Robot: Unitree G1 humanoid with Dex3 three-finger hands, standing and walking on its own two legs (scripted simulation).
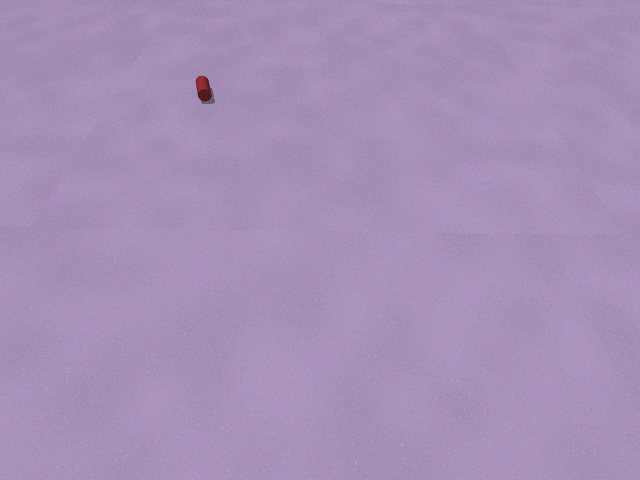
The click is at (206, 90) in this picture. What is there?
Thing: lying can
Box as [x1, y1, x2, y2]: [196, 76, 211, 100]
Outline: 199,76 196,78 198,96 201,100 208,100 211,95 208,81 204,76
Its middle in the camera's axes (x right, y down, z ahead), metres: -0.66 -0.88 +2.30
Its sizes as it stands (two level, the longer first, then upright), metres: 0.157 0.075 0.075
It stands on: the floor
